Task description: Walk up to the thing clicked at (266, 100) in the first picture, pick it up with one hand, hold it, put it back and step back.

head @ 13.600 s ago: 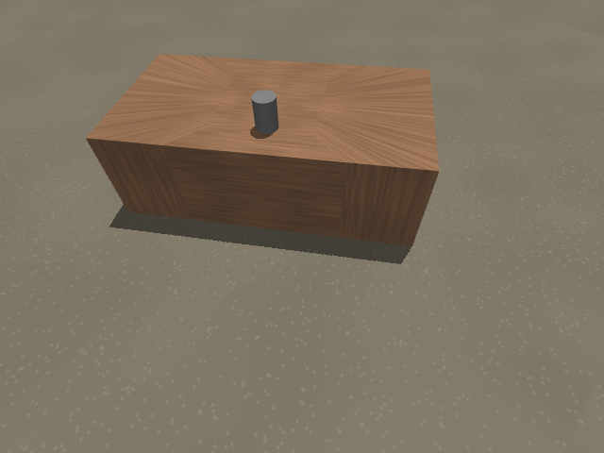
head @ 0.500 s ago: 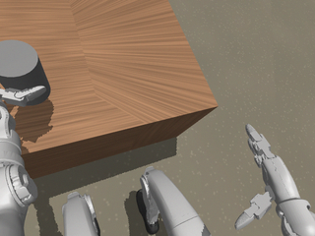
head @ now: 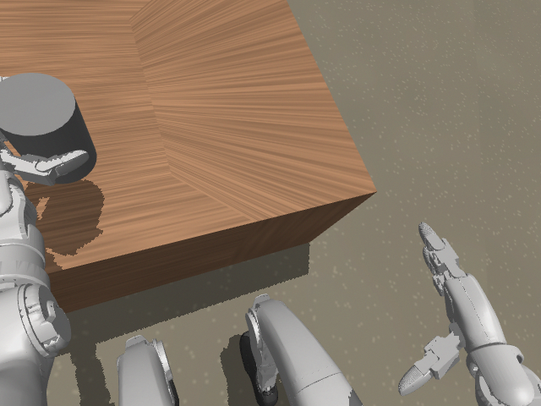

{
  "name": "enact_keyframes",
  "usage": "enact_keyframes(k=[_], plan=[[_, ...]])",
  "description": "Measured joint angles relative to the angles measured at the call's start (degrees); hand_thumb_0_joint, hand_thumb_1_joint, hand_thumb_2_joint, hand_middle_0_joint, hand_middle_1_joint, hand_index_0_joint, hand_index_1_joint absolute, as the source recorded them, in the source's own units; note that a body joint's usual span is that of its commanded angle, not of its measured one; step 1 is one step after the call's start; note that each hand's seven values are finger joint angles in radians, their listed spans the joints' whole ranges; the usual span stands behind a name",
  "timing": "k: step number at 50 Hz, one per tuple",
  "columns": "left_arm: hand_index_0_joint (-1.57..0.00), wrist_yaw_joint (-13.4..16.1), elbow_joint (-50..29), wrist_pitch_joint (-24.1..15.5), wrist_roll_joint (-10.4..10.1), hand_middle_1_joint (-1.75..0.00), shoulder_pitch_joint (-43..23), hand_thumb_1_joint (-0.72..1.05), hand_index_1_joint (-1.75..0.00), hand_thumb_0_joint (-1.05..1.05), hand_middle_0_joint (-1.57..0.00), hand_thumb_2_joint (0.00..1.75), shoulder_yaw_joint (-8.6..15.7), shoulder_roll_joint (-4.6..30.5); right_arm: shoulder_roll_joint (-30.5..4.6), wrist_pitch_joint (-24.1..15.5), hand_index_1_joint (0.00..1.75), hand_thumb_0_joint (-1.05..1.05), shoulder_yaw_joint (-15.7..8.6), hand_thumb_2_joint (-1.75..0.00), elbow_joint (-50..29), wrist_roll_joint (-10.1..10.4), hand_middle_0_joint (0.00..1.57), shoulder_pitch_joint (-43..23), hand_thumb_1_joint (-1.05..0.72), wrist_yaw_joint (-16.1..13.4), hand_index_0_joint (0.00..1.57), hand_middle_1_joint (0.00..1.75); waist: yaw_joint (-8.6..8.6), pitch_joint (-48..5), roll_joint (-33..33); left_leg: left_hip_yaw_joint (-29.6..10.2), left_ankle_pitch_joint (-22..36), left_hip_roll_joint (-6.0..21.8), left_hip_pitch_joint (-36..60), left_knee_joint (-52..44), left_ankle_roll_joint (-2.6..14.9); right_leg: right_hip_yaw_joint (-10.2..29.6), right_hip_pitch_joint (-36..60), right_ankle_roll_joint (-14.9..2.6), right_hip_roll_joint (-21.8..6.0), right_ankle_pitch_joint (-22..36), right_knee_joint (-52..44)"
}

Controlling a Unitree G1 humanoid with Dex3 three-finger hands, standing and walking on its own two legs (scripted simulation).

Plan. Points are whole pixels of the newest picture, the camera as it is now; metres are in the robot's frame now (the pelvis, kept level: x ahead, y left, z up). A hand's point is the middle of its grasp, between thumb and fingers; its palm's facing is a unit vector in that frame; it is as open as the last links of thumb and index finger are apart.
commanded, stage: lift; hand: left
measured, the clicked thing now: (50, 133) +0.54 +0.17 -0.02
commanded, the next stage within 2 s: hold in 1.62 s
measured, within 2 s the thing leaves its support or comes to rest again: neither
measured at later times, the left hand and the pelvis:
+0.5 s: hand (8, 130) +0.50 +0.19 +0.05, palm faces +0.15 -0.99 -0.02, open 11.9 cm; pelvis +0.02 +0.00 +0.04, yaw +1 degrees
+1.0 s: hand out of the picture +0.42 +0.18 +0.13, palm faces +0.15 -0.99 -0.02, open 11.9 cm; pelvis +0.03 +0.00 +0.09, yaw +2 degrees
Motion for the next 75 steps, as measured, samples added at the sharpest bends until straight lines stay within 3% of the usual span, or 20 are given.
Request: enact_keyframes(k=[9, 16, 27, 35, 46, 57, 75], plan=[[-0.66, -0.49, -1.96, 0.39, -0.76, -1.03, 1.65, -0.61, -1.06, -0.01, -0.62, 0.87, -0.44, -1.67, 0.08, 0.22, 0.05, -0.01, -0.62, -0.06, 1.75, 0.24, 0.06, -0.11, 0.49, -0.39, 0.06, 0.05, 0.93, -0.36, 0.03, 0.2, 0.05, -0.06, 2.12, -1.56, 0.0, 0.12, 2.05, 0.06, -0.02, 0.04, -1.5], [-0.66, -0.82, -5.82, 1.29, -1.76, -1.03, 4.86, -0.61, -1.06, -0.01, -0.62, 0.87, -1.68, -4.3, 0.68, 0.68, 0.05, -0.01, -1.1, -0.06, 3.19, 0.51, 0.06, 0.37, 0.49, -0.67, 0.06, 0.05, 2.71, -0.53, 0.08, 0.46, 0.32, -0.1, 5.75, -4.1, 0.03, 0.23, 5.68, 0.12, -0.03, 0.39, -4.12], [-0.66, -1.11, -14.85, 3.53, -4.45, -1.03, 13.12, -0.61, -1.07, -0.01, -0.62, 0.87, -4.24, -10.47, 1.91, 1.81, 0.05, -0.01, -1.31, -0.06, 7.34, 1.15, 0.06, 1.31, 0.5, -1.46, 0.06, 0.05, 7.32, -0.49, 1.1, 1.26, 1.23, -0.33, 14.1, -9.86, 0.09, 0.69, 13.81, 0.31, -0.2, 1.3, -9.7], [-0.66, -1.15, -23.7, 5.25, -6.27, -1.04, 21.22, -0.61, -1.07, -0.01, -0.61, 0.87, -7.64, -15.57, 2.37, 2.55, 0.05, -0.01, -1.75, -0.06, 10.04, 2.07, 0.06, 1.99, 0.5, -2.69, 0.06, 0.05, 11.0, -0.01, 1.16, 2.07, 2.17, -0.78, 21.91, -14.76, 0.05, 1.22, 21.12, 0.36, -0.59, 1.88, -13.81], [-0.66, -1.38, -32.37, 8.1, -7.55, -1.03, 28.13, -0.61, -1.07, -0.01, -0.61, 0.87, -11.04, -19.11, 3.48, 3.49, 0.05, -0.01, -1.93, -0.06, 13.0, 2.99, 0.06, 2.78, 0.51, -3.7, 0.06, 0.05, 14.52, 1.0, 0.73, 2.83, 4.19, -1.43, 30.13, -20.68, -0.29, 1.7, 28.57, 0.08, -1.16, 3.09, -18.23], [-0.65, -1.9, -38.03, 9.87, -8.85, -1.04, 33.43, -0.61, -1.07, -0.01, -0.61, 0.87, -13.55, -21.01, 3.82, 4.2, 0.05, -0.01, -1.93, -0.06, 15.8, 3.61, 0.06, 2.65, 0.51, -4.87, 0.06, 0.05, 16.42, 2.19, 0.5, 3.52, 5.78, -1.74, 35.1, -24.75, -0.51, 2.23, 32.83, -0.11, -1.38, 4.18, -21.18], [-0.65, -1.81, -44.44, 11.82, -9.81, -1.04, 38.92, -0.61, -1.07, -0.01, -0.61, 0.88, -15.39, -22.01, 4.27, 4.36, 0.05, -0.01, -1.55, -0.05, 19.03, 4.29, 0.06, 2.17, 0.51, -5.55, 0.05, 0.05, 17.83, 2.47, 0.5, 4.09, 6.4, -2.01, 40.65, -28.76, -0.52, 2.62, 38.05, -0.02, -1.56, 4.7, -24.78]])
